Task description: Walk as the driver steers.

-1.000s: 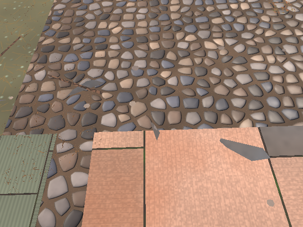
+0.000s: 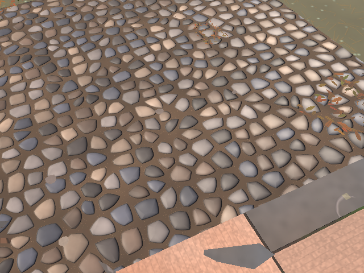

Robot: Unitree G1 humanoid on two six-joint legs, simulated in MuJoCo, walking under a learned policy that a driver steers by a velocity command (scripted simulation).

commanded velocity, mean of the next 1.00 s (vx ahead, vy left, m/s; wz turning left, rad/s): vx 0.35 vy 0.00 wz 0.38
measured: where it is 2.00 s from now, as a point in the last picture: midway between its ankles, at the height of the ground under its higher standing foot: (77, 200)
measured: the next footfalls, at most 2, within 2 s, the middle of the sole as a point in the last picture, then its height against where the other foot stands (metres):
left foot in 0.40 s outside the picture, level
right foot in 0.90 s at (172, 258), level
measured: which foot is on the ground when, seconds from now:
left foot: down 0.00-0.14, up 0.16-0.38, down 0.40-0.90, up 0.92-1.00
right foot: down 0.00-0.42, up 0.44-0.88, down 0.90-1.00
